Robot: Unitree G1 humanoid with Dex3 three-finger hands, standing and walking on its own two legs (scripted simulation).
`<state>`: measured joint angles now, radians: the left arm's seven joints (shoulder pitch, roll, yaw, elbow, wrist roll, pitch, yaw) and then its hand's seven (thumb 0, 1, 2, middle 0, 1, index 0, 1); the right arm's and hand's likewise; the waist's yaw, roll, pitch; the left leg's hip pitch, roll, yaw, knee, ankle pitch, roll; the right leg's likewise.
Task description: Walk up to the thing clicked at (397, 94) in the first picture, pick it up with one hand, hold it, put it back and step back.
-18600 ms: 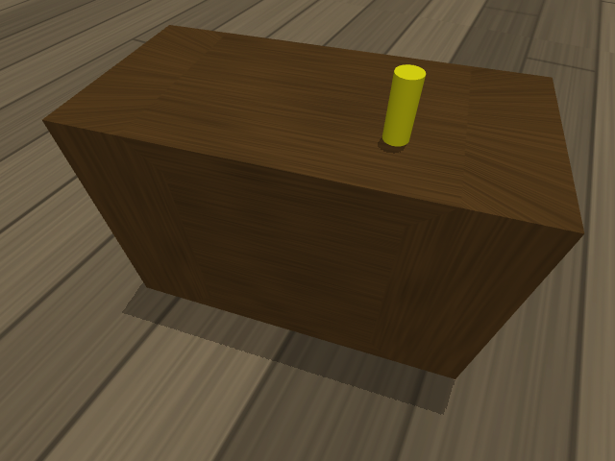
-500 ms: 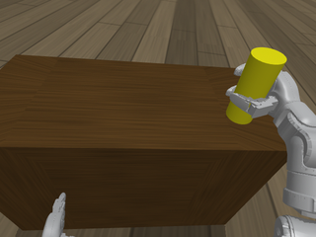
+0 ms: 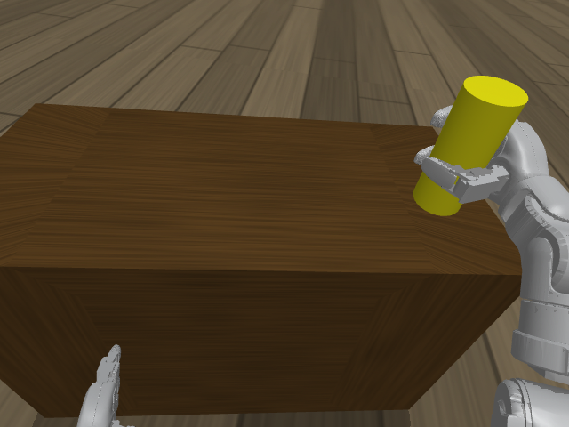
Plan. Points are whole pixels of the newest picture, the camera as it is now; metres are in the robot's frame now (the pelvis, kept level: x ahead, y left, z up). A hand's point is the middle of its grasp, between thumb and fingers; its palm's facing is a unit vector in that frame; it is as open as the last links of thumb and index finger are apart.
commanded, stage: crouch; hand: right
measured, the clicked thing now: (461, 152) +0.34 -0.17 +0.28
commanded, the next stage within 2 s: lower in 1.48 s
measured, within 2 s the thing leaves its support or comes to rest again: neither
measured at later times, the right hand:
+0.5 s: hand (399, 165) +0.44 -0.15 +0.19, palm faces +0.01 +1.00 +0.00, open 8.4 cm
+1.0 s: hand (384, 159) +0.50 -0.15 +0.16, palm faces +0.00 +1.00 -0.01, open 8.4 cm
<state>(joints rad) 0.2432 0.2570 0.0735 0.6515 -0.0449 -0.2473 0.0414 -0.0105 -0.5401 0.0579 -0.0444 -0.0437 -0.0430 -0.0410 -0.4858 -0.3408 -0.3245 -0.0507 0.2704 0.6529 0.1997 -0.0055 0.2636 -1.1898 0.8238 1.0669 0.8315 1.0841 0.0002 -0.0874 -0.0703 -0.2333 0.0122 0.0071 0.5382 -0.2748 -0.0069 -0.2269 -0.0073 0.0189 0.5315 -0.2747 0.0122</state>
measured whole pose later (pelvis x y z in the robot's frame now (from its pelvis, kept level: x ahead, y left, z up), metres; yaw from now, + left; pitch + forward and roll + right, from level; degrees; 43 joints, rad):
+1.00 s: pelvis +0.00 -0.01 -0.01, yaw +3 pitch +9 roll +0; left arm 0.27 0.21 0.00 0.53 -0.01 -0.20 0.04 -0.01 -0.52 0.04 -0.04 -0.04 -0.05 -0.03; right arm -0.92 -0.39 -0.29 0.99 0.11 -0.06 0.12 -0.01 0.23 -1.16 0.82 1.04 0.83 1.07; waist 0.10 -0.02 -0.08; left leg -0.49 -0.01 -0.03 0.59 -0.27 -0.02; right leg -0.48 -0.03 -0.02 0.62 -0.30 0.01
